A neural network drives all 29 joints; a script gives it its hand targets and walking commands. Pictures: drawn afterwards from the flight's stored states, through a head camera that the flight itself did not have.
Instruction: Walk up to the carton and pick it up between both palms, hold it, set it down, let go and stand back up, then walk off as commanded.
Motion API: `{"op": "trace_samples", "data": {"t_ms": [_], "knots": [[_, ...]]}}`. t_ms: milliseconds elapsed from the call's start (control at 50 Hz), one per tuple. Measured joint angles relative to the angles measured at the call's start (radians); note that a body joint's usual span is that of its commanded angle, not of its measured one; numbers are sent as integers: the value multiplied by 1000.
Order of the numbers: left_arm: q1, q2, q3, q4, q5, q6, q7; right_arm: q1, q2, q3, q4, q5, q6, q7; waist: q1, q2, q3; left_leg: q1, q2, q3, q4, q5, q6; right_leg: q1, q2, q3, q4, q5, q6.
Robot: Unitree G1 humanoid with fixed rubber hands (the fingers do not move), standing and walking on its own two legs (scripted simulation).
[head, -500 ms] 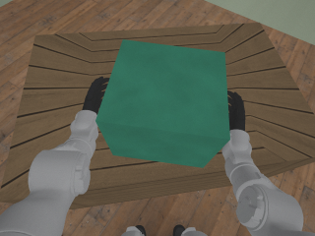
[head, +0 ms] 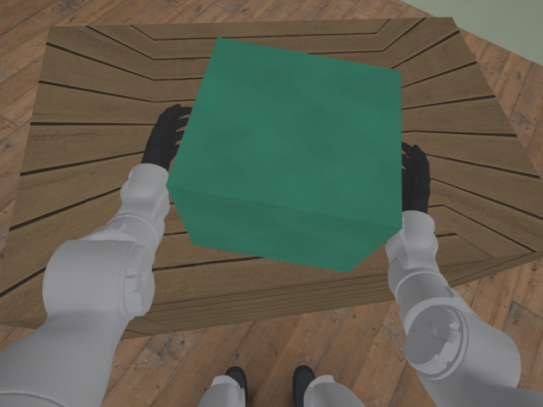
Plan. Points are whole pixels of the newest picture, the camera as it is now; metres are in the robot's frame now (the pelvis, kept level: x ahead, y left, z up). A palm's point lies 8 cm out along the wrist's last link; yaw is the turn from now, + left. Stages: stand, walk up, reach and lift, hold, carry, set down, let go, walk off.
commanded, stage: set down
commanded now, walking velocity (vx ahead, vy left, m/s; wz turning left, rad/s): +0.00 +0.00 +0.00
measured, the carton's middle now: (288, 165) +0.50 -0.04 -0.04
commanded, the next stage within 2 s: none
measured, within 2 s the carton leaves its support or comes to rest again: rests again in 0.44 s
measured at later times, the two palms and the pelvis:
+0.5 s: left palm (161, 152) +0.49 +0.16 +0.01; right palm (410, 197) +0.41 -0.22 +0.00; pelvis +0.01 +0.00 +0.00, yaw -1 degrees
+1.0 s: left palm (164, 156) +0.50 +0.16 -0.01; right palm (417, 210) +0.39 -0.23 -0.02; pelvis -0.01 -0.01 -0.03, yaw -1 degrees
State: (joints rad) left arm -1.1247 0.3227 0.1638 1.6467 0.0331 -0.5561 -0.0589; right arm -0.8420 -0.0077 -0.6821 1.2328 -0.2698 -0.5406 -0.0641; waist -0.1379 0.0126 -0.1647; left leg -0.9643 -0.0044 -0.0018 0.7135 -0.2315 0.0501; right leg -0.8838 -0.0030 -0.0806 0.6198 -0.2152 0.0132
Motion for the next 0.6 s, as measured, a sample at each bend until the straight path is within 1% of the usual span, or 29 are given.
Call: {"op": "trace_samples", "data": {"t_ms": [40,120,200,280,360,480,560,600], "knots": [[11,-5,-11,-14,3,9,11,3,-1,-3,-2,-2,5,2,0,7,-7,1,-2,4,-1,-2,3,0,-3,3,-1,-1,4],[11,-2,6,-15,21,16,10,8,8,-14,-23,-19,18,3,0,3,9,26,-5,16,-3,-11,9,18,-7,15,5,-9,10],[15,0,21,-18,37,14,3,5,10,-30,-10,-27,3,5,-8,5,21,41,-8,16,-1,-18,10,34,-10,14,5,-17,13],[20,-9,38,-18,46,9,3,17,6,-27,-9,-25,-14,7,3,4,16,43,-3,19,0,-25,8,38,-6,16,-2,-16,13],[36,-11,45,-31,59,5,5,14,-14,-2,37,-1,-44,11,6,16,6,38,-2,16,2,-29,5,36,-5,13,-4,-20,13],[43,3,-8,-37,14,13,5,-34,-57,93,126,70,-41,-5,15,30,14,42,7,22,5,-31,3,35,4,20,-3,-16,8],[25,9,-82,-13,-64,20,3,-50,-64,167,138,130,-24,-31,20,26,-6,14,13,24,14,-31,1,2,9,23,13,-18,2],[9,10,-109,9,-98,22,-2,-57,-74,225,151,176,-16,-41,24,19,-29,-13,17,26,27,-35,-1,-29,12,25,30,-23,-1]]}}
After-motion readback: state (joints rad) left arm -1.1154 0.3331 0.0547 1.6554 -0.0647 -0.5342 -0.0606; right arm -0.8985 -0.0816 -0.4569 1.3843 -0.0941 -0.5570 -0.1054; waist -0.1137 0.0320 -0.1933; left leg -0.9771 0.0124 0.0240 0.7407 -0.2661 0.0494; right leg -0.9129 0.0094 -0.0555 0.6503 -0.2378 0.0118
